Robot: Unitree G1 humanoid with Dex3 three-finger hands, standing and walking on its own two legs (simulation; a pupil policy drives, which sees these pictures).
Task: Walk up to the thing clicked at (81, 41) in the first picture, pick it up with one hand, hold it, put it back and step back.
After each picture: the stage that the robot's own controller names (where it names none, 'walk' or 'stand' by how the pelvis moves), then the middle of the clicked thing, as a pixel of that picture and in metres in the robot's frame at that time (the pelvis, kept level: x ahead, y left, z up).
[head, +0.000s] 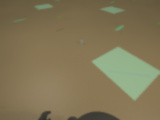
stand; (81, 42) +1.86 +0.29 -0.72
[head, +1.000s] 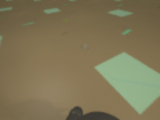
walk; (85, 46) +1.76 +0.32 -0.72
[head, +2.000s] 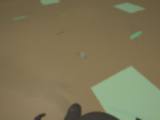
walk; (82, 55) +1.21 +0.26 -0.71
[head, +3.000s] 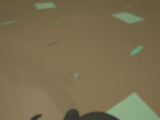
walk; (75, 76) +0.75 +0.23 -0.70
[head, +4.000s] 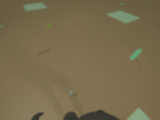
walk; (71, 93) +0.45 +0.22 -0.71
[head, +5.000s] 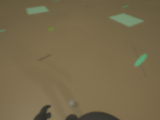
stand; (71, 104) +0.33 +0.20 -0.72
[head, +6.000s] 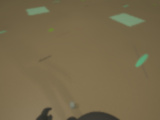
stand; (72, 105) +0.32 +0.20 -0.73
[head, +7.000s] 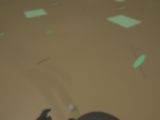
stand; (71, 108) +0.30 +0.21 -0.73
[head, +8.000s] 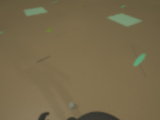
stand; (71, 105) +0.31 +0.21 -0.73
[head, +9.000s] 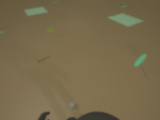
stand; (72, 105) +0.31 +0.20 -0.73
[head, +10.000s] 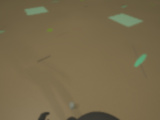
stand; (71, 105) +0.32 +0.20 -0.73
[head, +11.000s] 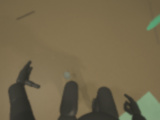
go down; (67, 75) +0.37 +0.22 -0.46
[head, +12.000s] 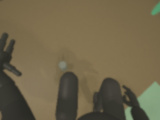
go down; (63, 66) +0.40 +0.25 -0.31
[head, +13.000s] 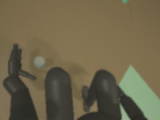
close in; (40, 63) +0.36 +0.29 -0.22
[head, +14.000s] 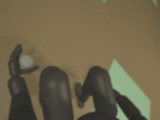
close; (26, 63) +0.37 +0.29 -0.21
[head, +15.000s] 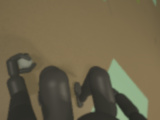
lift; (25, 63) +0.36 +0.30 -0.22
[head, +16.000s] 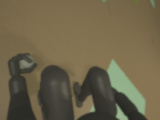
lift; (26, 63) +0.35 +0.30 -0.22
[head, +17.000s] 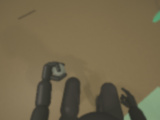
lift; (59, 72) +0.32 +0.22 -0.03
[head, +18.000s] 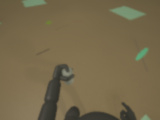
hold; (68, 76) +0.33 +0.16 +0.01
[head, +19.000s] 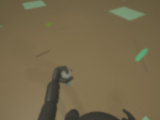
hold; (67, 77) +0.32 +0.17 +0.00
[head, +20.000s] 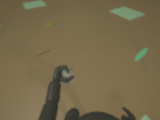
hold; (67, 77) +0.33 +0.17 +0.00
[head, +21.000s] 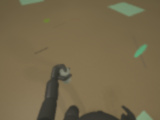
crouch; (65, 75) +0.34 +0.18 -0.01
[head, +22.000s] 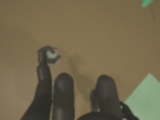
lower; (53, 56) +0.43 +0.24 -0.11
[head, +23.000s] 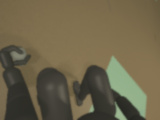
lower; (20, 57) +0.40 +0.31 -0.22
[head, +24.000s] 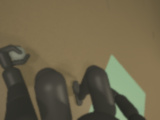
lower; (19, 56) +0.40 +0.31 -0.22
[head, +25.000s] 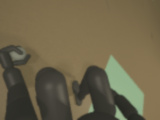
lower; (19, 56) +0.39 +0.31 -0.22
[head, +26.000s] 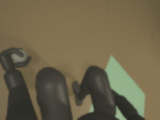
lower; (20, 58) +0.38 +0.31 -0.22
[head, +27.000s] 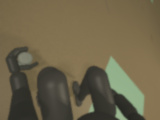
open; (24, 60) +0.37 +0.29 -0.22
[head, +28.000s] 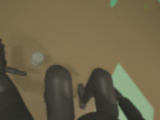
stand; (37, 59) +0.38 +0.28 -0.22
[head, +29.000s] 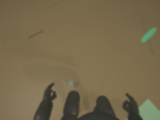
stand; (71, 84) +0.38 +0.20 -0.55
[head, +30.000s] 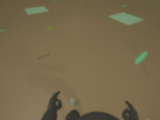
stand; (72, 101) +0.37 +0.19 -0.66
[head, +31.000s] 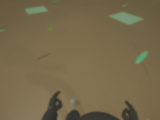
stand; (72, 102) +0.36 +0.19 -0.67
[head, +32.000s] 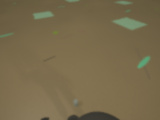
stand; (75, 102) +0.39 +0.18 -0.72
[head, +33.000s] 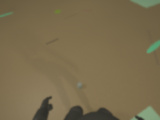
walk; (79, 85) +0.45 +0.15 -0.69
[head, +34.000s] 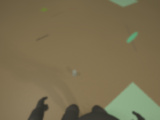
walk; (74, 73) +0.66 +0.19 -0.70
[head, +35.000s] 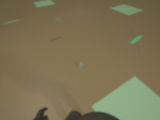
stand; (81, 65) +0.95 +0.20 -0.70
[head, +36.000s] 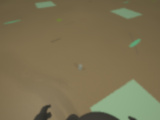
stand; (80, 67) +0.95 +0.19 -0.72
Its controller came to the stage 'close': yes
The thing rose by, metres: 0.71
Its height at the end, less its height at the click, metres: +0.00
